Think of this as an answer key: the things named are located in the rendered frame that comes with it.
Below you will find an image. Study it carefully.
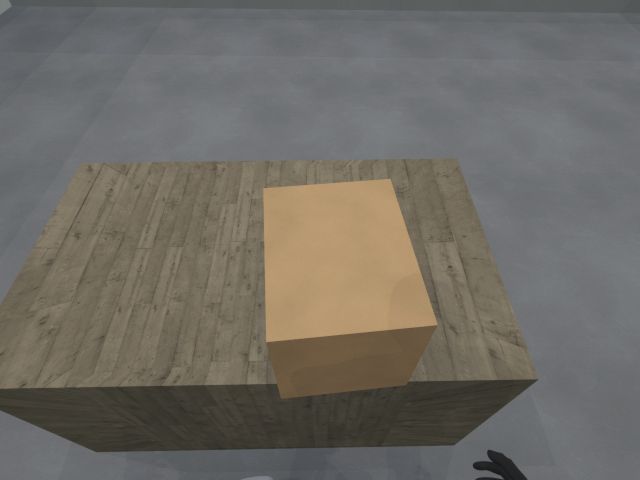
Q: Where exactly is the carton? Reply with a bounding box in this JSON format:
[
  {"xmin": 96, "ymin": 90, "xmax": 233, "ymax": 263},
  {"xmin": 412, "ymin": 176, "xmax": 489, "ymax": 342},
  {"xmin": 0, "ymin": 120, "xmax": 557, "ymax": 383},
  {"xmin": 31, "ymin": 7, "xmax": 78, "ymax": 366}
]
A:
[{"xmin": 263, "ymin": 179, "xmax": 438, "ymax": 399}]

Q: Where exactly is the robot right hand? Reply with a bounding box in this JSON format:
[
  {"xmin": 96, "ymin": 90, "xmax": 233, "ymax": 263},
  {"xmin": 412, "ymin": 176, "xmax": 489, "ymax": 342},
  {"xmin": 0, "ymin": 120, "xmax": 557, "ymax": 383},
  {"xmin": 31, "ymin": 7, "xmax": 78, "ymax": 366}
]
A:
[{"xmin": 473, "ymin": 450, "xmax": 527, "ymax": 480}]

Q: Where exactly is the pedestal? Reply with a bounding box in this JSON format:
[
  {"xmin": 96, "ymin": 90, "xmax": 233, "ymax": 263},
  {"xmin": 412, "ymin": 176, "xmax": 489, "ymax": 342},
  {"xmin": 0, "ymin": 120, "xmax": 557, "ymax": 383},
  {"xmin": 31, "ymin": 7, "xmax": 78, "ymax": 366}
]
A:
[{"xmin": 0, "ymin": 158, "xmax": 539, "ymax": 452}]

